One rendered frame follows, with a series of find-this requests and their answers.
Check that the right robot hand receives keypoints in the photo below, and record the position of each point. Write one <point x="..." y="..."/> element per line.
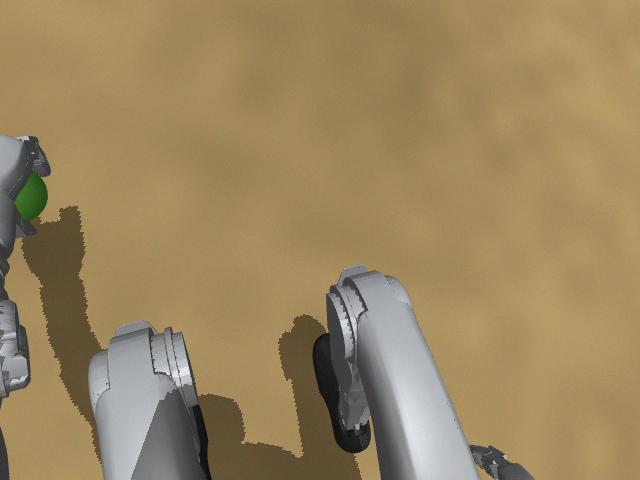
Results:
<point x="496" y="464"/>

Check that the left robot hand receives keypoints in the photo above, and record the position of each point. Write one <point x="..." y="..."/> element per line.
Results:
<point x="18" y="157"/>

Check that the left robot foot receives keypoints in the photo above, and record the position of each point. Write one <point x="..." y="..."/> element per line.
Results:
<point x="203" y="442"/>

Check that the left robot arm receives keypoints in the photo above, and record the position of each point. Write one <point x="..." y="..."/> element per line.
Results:
<point x="14" y="352"/>

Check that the ball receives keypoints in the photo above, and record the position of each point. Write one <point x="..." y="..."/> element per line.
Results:
<point x="32" y="199"/>

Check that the right robot foot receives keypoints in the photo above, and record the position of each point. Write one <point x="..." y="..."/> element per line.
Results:
<point x="349" y="440"/>

